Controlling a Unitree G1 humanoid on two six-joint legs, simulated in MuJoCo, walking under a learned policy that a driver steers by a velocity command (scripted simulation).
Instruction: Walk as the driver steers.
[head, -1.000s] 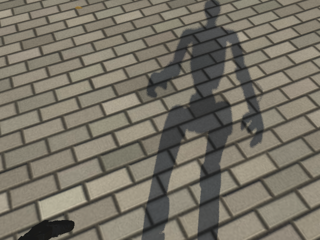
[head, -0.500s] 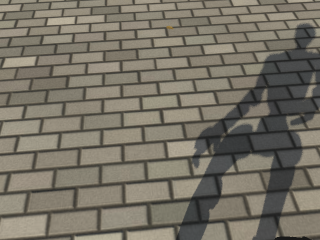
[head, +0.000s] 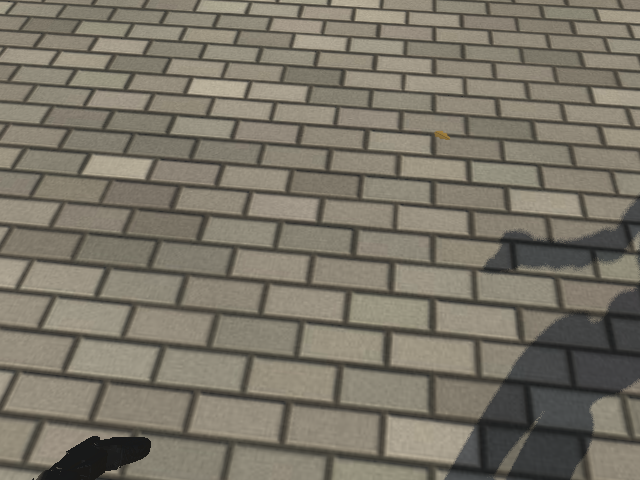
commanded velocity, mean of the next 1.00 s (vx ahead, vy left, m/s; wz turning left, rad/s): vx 0.50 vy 0.00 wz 0.15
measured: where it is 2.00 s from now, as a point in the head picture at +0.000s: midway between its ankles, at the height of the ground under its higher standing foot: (286, 364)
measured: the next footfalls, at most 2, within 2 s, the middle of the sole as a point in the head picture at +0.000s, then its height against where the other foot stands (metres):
left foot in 0.46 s outside the picture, level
right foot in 0.98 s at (338, 380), level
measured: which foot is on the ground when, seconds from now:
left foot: up 0.00-0.44, down 0.46-0.98, up 1.00-1.00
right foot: down 0.00-0.48, up 0.50-0.96, down 0.98-1.00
